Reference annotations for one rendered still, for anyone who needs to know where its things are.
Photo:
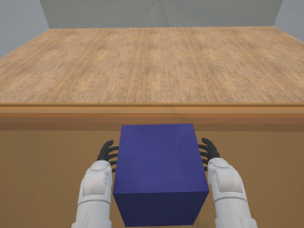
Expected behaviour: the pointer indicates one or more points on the left robot hand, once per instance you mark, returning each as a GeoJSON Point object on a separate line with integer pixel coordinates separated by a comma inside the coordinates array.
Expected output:
{"type": "Point", "coordinates": [105, 151]}

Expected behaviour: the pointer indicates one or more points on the carton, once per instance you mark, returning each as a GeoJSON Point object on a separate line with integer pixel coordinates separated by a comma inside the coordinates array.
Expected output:
{"type": "Point", "coordinates": [159, 178]}

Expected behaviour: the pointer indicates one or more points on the robot left forearm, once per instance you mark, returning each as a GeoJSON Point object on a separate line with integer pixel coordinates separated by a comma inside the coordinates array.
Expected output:
{"type": "Point", "coordinates": [94, 200]}

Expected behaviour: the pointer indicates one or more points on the robot right forearm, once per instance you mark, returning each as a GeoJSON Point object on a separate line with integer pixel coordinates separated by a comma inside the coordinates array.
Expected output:
{"type": "Point", "coordinates": [229, 196]}

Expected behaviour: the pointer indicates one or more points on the right robot hand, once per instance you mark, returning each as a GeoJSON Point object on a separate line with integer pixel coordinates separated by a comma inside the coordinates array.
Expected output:
{"type": "Point", "coordinates": [212, 152]}

